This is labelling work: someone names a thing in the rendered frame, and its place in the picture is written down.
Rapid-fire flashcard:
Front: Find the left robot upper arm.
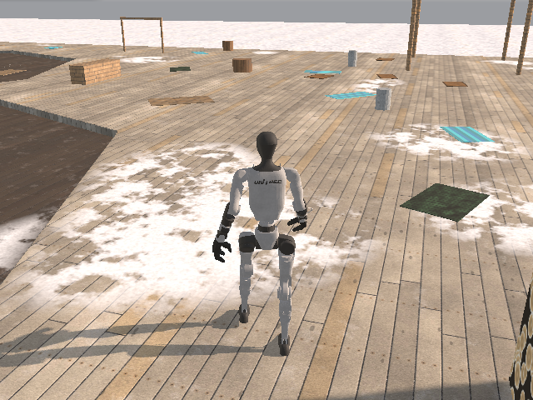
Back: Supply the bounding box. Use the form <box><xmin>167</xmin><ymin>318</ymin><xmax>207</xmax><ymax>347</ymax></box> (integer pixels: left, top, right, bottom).
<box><xmin>227</xmin><ymin>168</ymin><xmax>250</xmax><ymax>216</ymax></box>

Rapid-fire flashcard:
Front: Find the robot left hand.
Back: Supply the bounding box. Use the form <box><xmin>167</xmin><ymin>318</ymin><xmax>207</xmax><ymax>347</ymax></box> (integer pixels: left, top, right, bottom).
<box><xmin>212</xmin><ymin>239</ymin><xmax>232</xmax><ymax>263</ymax></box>

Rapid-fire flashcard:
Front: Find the right robot upper arm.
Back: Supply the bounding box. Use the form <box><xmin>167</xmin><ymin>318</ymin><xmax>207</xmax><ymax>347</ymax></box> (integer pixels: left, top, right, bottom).
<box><xmin>284</xmin><ymin>167</ymin><xmax>306</xmax><ymax>212</ymax></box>

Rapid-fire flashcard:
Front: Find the left robot forearm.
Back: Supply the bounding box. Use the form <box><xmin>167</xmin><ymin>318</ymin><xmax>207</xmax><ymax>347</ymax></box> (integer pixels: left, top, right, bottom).
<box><xmin>215</xmin><ymin>203</ymin><xmax>235</xmax><ymax>243</ymax></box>

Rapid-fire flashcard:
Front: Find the robot head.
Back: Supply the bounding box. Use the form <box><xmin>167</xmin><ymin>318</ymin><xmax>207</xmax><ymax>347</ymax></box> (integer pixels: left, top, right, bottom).
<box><xmin>252</xmin><ymin>132</ymin><xmax>281</xmax><ymax>172</ymax></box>

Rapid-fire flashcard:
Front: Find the humanoid robot torso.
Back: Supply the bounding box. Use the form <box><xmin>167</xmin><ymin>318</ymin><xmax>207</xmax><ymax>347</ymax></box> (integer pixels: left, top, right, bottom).
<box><xmin>247</xmin><ymin>164</ymin><xmax>286</xmax><ymax>250</ymax></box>

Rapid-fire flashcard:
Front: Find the robot right hand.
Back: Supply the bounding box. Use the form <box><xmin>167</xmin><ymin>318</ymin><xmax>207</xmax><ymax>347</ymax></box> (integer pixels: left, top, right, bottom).
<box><xmin>287</xmin><ymin>217</ymin><xmax>307</xmax><ymax>232</ymax></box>

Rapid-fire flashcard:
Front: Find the right robot forearm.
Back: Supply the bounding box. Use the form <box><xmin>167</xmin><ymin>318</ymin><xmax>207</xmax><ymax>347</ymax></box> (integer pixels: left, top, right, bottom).
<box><xmin>296</xmin><ymin>198</ymin><xmax>307</xmax><ymax>223</ymax></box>

